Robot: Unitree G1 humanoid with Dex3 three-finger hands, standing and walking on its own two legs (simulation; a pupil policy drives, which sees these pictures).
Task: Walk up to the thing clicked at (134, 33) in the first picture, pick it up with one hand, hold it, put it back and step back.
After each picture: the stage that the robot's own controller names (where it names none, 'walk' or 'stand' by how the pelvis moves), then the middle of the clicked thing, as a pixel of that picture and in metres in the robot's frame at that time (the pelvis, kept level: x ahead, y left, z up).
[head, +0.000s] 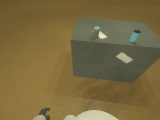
stand; (134, 36) +0.92 -0.43 +0.05
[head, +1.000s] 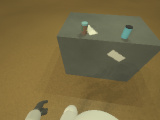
sink last; (126, 32) +0.85 -0.29 +0.08
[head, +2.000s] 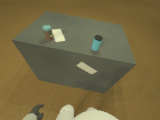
rise first; (96, 43) +0.62 +0.00 +0.09
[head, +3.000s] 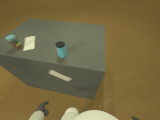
stand; (61, 49) +0.49 +0.26 +0.08
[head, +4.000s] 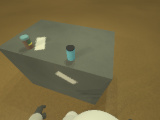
stand; (70, 53) +0.50 +0.20 +0.06
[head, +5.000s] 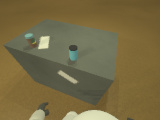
stand; (73, 52) +0.50 +0.17 +0.06
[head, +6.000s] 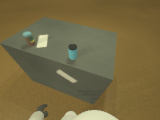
stand; (72, 52) +0.51 +0.18 +0.06
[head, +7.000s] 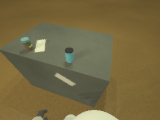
stand; (69, 55) +0.49 +0.20 +0.05
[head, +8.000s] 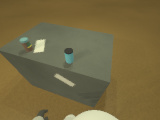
stand; (69, 55) +0.48 +0.20 +0.05
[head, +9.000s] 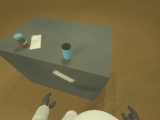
rise first; (67, 51) +0.49 +0.22 +0.06
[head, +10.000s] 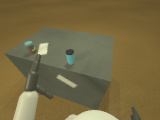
rise first; (70, 57) +0.48 +0.22 +0.06
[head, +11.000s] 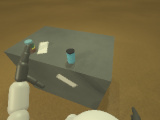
go down; (70, 56) +0.49 +0.21 +0.06
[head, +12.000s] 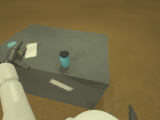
go down; (64, 59) +0.45 +0.21 +0.06
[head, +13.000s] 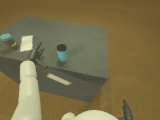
close in; (62, 53) +0.47 +0.22 +0.07
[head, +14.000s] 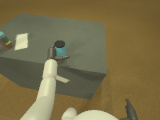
close; (60, 49) +0.48 +0.22 +0.10
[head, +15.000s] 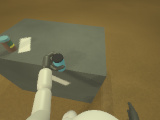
lift; (59, 63) +0.37 +0.21 +0.10
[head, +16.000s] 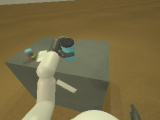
lift; (68, 50) +0.32 +0.14 +0.29
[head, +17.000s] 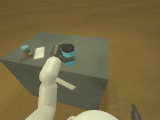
hold; (69, 55) +0.33 +0.15 +0.24
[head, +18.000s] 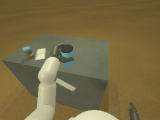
hold; (68, 56) +0.33 +0.15 +0.24
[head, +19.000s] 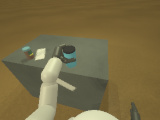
crouch; (70, 57) +0.33 +0.14 +0.23
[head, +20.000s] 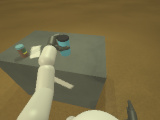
crouch; (64, 46) +0.41 +0.18 +0.24
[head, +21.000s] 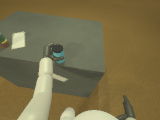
lower; (59, 54) +0.44 +0.21 +0.09
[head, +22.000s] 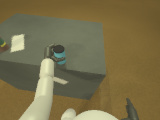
lower; (60, 55) +0.43 +0.20 +0.10
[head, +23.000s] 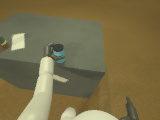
lower; (59, 53) +0.44 +0.21 +0.10
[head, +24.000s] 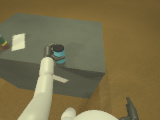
lower; (59, 54) +0.44 +0.20 +0.10
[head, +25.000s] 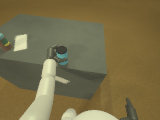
loosen; (62, 55) +0.43 +0.19 +0.10
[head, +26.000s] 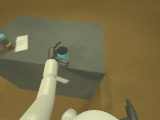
withdraw; (63, 56) +0.43 +0.19 +0.09
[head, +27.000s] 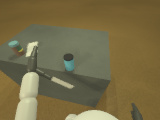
sink last; (69, 62) +0.40 +0.17 +0.08
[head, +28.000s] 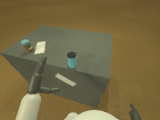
stand; (72, 60) +0.44 +0.19 +0.07
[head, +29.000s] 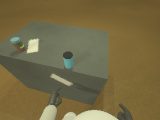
stand; (68, 60) +0.42 +0.19 +0.07
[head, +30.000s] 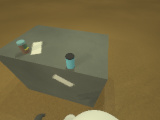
walk; (70, 61) +0.44 +0.18 +0.05
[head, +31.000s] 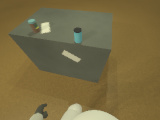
walk; (78, 35) +0.66 +0.17 +0.07
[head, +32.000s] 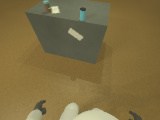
walk; (82, 14) +1.03 +0.19 +0.07
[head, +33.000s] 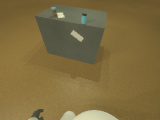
stand; (84, 18) +1.18 +0.17 +0.07
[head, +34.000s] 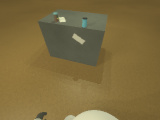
stand; (84, 22) +1.18 +0.16 +0.05
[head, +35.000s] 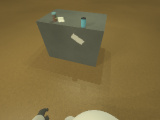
stand; (83, 22) +1.16 +0.17 +0.05
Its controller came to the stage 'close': yes
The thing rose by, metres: 0.21
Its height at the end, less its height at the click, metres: +0.00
